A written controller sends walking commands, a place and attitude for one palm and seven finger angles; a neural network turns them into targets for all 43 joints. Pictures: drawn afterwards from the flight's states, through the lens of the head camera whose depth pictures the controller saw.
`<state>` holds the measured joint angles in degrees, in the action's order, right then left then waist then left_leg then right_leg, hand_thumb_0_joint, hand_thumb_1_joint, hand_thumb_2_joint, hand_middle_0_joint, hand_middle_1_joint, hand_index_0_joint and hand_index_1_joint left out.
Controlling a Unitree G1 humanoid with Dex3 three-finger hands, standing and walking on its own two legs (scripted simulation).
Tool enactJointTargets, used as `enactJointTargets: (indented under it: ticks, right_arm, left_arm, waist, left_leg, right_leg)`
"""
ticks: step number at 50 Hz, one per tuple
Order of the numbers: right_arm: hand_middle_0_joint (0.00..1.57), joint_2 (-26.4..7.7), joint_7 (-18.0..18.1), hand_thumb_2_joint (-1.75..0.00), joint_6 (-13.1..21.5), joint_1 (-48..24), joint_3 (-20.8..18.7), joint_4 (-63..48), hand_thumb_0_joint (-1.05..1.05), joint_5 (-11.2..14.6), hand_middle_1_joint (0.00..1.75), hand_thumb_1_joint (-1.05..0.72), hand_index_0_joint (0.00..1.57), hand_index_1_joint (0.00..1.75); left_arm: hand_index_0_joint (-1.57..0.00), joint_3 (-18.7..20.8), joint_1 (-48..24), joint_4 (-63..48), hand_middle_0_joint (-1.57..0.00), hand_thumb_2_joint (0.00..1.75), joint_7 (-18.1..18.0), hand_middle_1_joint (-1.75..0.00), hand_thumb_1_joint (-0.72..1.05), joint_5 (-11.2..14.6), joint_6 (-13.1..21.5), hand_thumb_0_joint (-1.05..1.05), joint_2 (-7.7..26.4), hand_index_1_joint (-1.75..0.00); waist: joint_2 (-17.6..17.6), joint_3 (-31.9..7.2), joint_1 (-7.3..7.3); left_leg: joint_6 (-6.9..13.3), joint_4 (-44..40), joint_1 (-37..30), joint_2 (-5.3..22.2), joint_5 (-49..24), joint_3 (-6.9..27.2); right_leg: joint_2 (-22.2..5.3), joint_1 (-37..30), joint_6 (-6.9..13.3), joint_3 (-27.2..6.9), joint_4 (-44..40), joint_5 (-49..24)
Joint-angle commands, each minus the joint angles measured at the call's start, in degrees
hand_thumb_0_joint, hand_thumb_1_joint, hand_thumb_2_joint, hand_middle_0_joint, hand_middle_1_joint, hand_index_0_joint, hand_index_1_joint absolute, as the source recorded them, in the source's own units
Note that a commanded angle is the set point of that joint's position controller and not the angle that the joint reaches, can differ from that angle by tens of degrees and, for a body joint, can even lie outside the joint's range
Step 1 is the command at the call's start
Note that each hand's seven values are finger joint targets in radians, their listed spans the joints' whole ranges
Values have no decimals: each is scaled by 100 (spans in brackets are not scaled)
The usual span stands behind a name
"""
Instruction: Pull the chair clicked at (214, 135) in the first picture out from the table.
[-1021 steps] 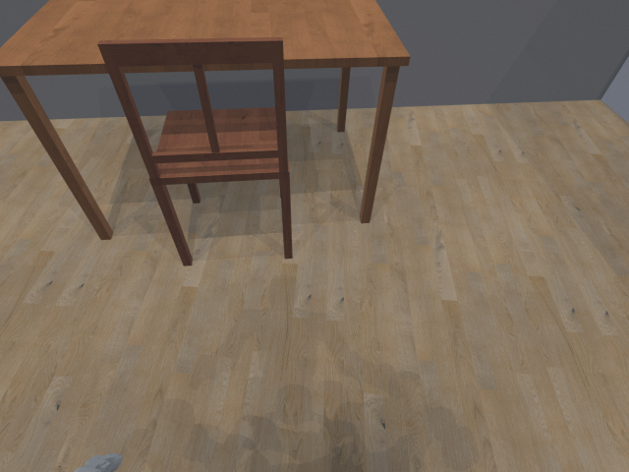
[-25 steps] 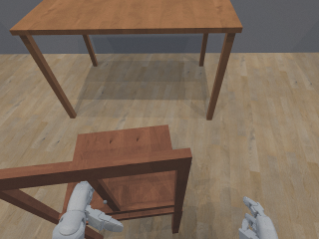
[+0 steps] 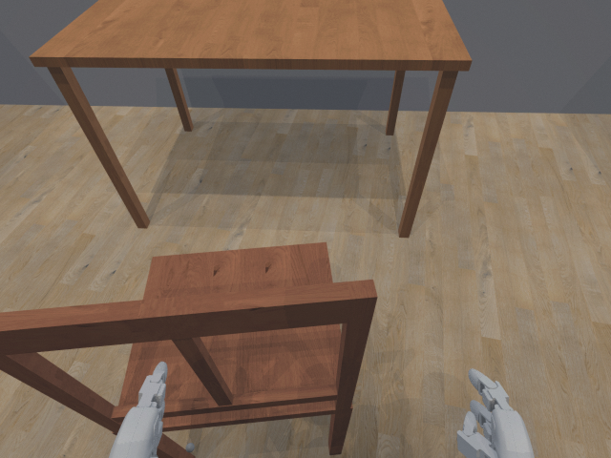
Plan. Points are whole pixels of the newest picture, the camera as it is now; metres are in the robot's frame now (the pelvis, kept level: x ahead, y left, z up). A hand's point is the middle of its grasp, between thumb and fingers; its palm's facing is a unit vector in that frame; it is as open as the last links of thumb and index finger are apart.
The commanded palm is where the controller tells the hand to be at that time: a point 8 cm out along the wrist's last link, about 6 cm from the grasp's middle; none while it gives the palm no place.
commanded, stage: draw the fingers out of the gap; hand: left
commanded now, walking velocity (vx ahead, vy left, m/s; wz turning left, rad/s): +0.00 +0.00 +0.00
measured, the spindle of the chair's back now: (207, 372) +0.25 +0.15 -0.04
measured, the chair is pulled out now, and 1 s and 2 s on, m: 0.66 0.66 0.66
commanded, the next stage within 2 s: draw the hand back to the body in 0.34 s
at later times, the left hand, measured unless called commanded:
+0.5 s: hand out of the picture +0.10 +0.16 -0.02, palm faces +0.06 -0.98 -0.18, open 17.5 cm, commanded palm +0.06 +0.21 +0.02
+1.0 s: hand out of the picture +0.12 +0.19 +0.07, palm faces +0.01 -0.99 -0.15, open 17.1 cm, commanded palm +0.08 +0.25 +0.11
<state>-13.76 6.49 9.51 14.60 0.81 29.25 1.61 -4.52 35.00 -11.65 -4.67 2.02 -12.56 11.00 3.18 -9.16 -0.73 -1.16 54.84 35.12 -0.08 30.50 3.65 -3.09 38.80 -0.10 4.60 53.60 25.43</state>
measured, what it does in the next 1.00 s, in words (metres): stands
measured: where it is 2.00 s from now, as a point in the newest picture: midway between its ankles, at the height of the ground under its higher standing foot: outside the picture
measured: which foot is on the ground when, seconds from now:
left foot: down 0.00-1.00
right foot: down 0.00-1.00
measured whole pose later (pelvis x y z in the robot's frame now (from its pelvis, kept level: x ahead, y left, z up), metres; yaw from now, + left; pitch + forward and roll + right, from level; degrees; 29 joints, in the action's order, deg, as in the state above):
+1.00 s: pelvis -0.03 +0.00 -0.01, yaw -1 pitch +7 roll -2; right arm -11.1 6.4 14.9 12.4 -0.1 32.3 4.3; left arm 6.8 43.7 -20.3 9.8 14.4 11.0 17.6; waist 3.6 -6.7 1.9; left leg -1.3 59.0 35.6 1.1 30.8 4.1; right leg -1.9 38.2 0.1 5.0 55.2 24.1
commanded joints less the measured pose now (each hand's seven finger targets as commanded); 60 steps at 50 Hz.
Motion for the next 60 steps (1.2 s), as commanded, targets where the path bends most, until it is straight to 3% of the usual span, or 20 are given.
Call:
enactJointTargets:
  ticks: [1,4,8,14,23,24,26,30,33,37,40,43,48,49,50,51,55,57,59,60]
  right_arm:
    - [20,-615,95,-90,346,-453,-258,-1000,0,16,30,-90,20,30]
    - [20,-596,115,-90,341,-481,-283,-1029,0,26,30,-90,20,30]
    - [20,-546,121,-90,348,-543,-284,-1080,0,34,30,-90,20,30]
    - [20,-528,147,-90,375,-546,-314,-1153,0,50,30,-90,20,30]
    - [20,-459,152,-90,379,-560,-389,-1240,0,69,30,-90,20,30]
    - [20,-460,155,-90,531,-497,-386,-1210,0,77,30,-90,20,30]
    - [20,-439,131,-90,659,-422,-425,-993,0,85,30,-90,20,30]
    - [20,-370,36,-90,753,-481,-480,-823,0,144,30,-90,20,30]
    - [20,-362,-77,-90,775,-635,-499,-767,0,166,30,-90,20,30]
    - [20,-388,-179,-90,808,-811,-501,-789,0,237,30,-90,20,30]
    - [20,-386,-138,-90,755,-920,-490,-894,0,301,30,-90,20,30]
    - [20,-365,-44,-90,802,-870,-433,-864,0,322,30,-90,20,30]
    - [20,-401,39,-90,1008,-832,-314,-641,0,332,30,-90,20,30]
    - [20,-410,137,-90,790,-767,-296,-523,0,137,30,-90,20,30]
    - [20,-290,171,-90,723,-764,-164,-735,0,110,30,-90,20,30]
    - [20,-289,205,-90,638,-729,-168,-630,0,112,30,-90,20,30]
    - [20,-332,272,-90,451,-880,-108,-458,0,64,30,-90,20,30]
    - [20,-394,249,-90,454,-911,-91,-420,0,37,30,-90,20,30]
    - [20,-422,244,-90,476,-1007,-107,-335,0,32,30,-90,20,30]
    - [20,-429,223,-90,499,-999,-79,-311,0,11,30,-90,20,30]
  left_arm:
    - [0,304,165,-1268,0,20,24,0,-55,-62,365,0,494,0]
    - [0,471,397,-1392,0,20,52,0,-55,-66,376,0,642,0]
    - [0,378,724,-1409,0,20,126,0,-55,-27,386,0,524,0]
    - [0,427,981,-1724,0,20,175,0,-55,-39,480,0,623,0]
    - [0,308,1790,-1923,0,20,200,0,-55,-121,599,0,528,0]
    - [0,339,1380,-2581,0,20,325,0,-55,545,1240,0,119,0]
    - [0,722,1609,-2376,0,20,428,0,-55,629,1751,0,494,0]
    - [0,964,1582,-2366,0,20,674,0,-55,794,2504,0,554,0]
    - [0,959,1441,-2174,0,20,990,0,-55,931,3036,0,499,0]
    - [0,1206,1312,-2060,0,20,1546,0,-55,1245,3541,0,676,0]
    - [0,1685,1407,-2061,0,20,1661,0,-55,1421,3334,0,950,0]
    - [0,1877,1018,-2448,0,20,1585,0,-55,1632,3236,0,1056,0]
    - [-2,2144,456,-2673,-2,29,1473,-4,-37,1763,3255,0,1269,-4]
    - [-3,2674,860,-2542,-3,31,508,-5,-33,522,2452,0,2572,-5]
    - [-4,2008,919,-3156,-4,32,164,-5,-30,425,2087,0,1674,-5]
    - [-4,1914,751,-3135,-4,34,-115,-6,-26,278,1858,0,1598,-6]
    - [-6,1978,428,-2806,-6,41,-544,-9,-12,91,1503,0,1623,-9]
    - [-7,1960,140,-2816,-7,44,-592,-10,-4,40,1513,0,1632,-10]
    - [-8,2130,70,-2650,-8,48,-630,-12,3,24,1482,0,1776,-12]
    - [-8,2118,-27,-2734,-8,50,-632,-13,7,5,1511,0,1760,-13]
  waist:
    - [-345,-460,-71]
    - [-221,-502,6]
    - [-404,-366,-6]
    - [-124,-351,17]
    - [-247,-339,74]
    - [-410,-164,16]
    - [-161,-476,121]
    - [66,-438,167]
    - [-254,-319,146]
    - [-226,-432,174]
    - [-146,-572,290]
    - [-157,-473,245]
    - [86,-216,232]
    - [410,-689,692]
    - [573,-327,438]
    - [695,1,390]
    - [72,554,363]
    - [179,651,365]
    - [-10,770,388]
    - [147,747,383]
  left_leg:
    - [184,-746,105,-34,-1548,-132]
    - [181,-739,150,-28,-1543,-111]
    - [194,-674,309,-32,-1351,-119]
    - [197,-636,398,-30,-1211,-79]
    - [195,-523,536,-37,-1186,-79]
    - [156,-365,612,-86,-1275,-71]
    - [128,-288,571,-89,-1386,-97]
    - [64,-248,537,-50,-1490,-92]
    - [73,-177,753,-16,-1267,-68]
    - [75,-132,778,-1,-1218,-74]
    - [89,-326,613,-7,-1098,-86]
    - [113,-453,437,4,-1072,-53]
    - [99,-765,35,45,-1049,1]
    - [101,-1122,-351,216,-957,-17]
    - [107,-1324,-474,161,-928,-75]
    - [104,-1380,-555,210,-961,-75]
    - [140,-1720,-927,275,-994,-11]
    - [149,-1938,-1117,267,-916,2]
    - [157,-2056,-1223,252,-978,2]
    - [164,-2140,-1386,240,-1042,-16]
  right_leg:
    - [17,-843,109,-29,-797,-1209]
    - [30,-874,150,-43,-783,-1139]
    - [33,-779,119,-41,-791,-958]
    - [55,-637,164,-32,-759,-659]
    - [86,-459,162,2,-624,-598]
    - [127,-305,171,115,-554,-796]
    - [118,-392,183,49,-447,-855]
    - [124,-299,208,53,-322,-836]
    - [124,-194,180,8,-306,-610]
    - [90,-352,184,-141,-329,-565]
    - [74,-691,186,-191,-499,-392]
    - [78,-843,157,-244,-755,-290]
    - [116,-961,153,-136,-1052,-174]
    - [-14,-1543,326,-407,-1298,-192]
    - [-97,-1608,267,-254,-1379,-311]
    - [-73,-1565,279,-193,-1443,-350]
    - [-38,-1729,249,-83,-1866,-382]
    - [-63,-1866,235,-70,-2016,-366]
    - [-42,-2046,243,-140,-2247,-429]
    - [-69,-2115,241,-149,-2296,-514]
